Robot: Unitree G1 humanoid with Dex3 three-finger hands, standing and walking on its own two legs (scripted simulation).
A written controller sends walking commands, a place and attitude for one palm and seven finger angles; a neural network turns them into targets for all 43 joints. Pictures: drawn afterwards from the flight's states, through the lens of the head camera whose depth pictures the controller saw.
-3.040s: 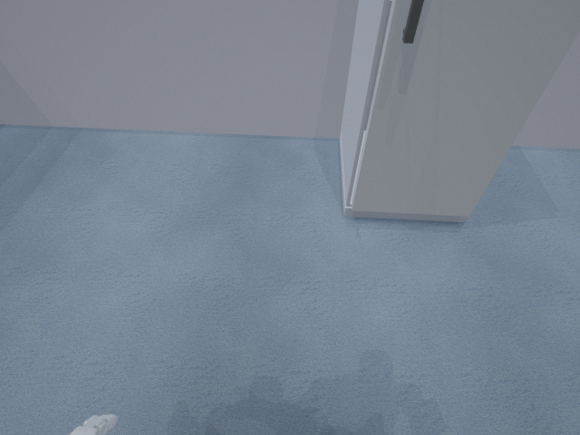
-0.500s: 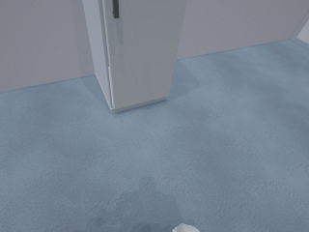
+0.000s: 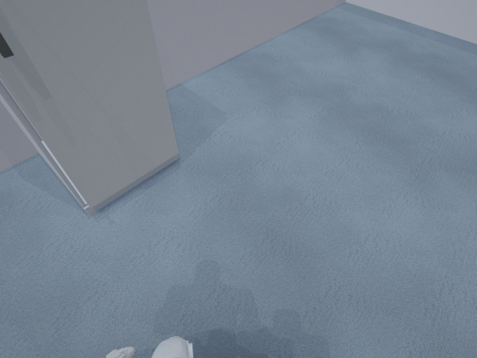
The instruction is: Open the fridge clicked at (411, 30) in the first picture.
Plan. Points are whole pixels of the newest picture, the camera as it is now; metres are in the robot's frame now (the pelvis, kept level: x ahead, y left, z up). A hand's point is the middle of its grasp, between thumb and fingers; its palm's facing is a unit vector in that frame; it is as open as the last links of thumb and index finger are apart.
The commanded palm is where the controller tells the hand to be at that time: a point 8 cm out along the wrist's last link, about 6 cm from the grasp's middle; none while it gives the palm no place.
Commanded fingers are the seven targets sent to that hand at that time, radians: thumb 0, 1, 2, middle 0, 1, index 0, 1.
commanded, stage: walk to a spot facing it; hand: left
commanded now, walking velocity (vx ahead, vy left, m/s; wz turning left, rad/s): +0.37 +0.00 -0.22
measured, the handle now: out of the picture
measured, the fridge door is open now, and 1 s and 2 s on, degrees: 0 0 0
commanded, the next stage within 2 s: turn to face it in 0.64 s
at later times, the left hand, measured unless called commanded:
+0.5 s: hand (136, 300) +0.26 +0.22 -0.17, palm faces -0.13 -0.98 -0.14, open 7.4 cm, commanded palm none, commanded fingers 0.00 0.90 0.90 -0.20 -0.30 -0.20 -0.30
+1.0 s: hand (217, 192) +0.53 +0.06 -0.15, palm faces -0.28 -0.94 -0.21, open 7.2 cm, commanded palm none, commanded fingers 0.00 0.90 0.90 -0.20 -0.30 -0.20 -0.30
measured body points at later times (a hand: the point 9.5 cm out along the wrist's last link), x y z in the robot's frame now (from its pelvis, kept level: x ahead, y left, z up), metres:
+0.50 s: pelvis +0.20 +0.05 +0.01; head +0.22 +0.06 +0.46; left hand +0.27 +0.27 -0.15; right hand +0.15 -0.19 -0.13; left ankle +0.18 +0.14 -0.74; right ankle +0.22 -0.11 -0.65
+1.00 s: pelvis +0.36 -0.07 +0.00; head +0.36 -0.09 +0.45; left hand +0.55 +0.11 -0.13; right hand +0.31 -0.29 -0.16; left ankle +0.44 +0.07 -0.67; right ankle +0.38 -0.14 -0.74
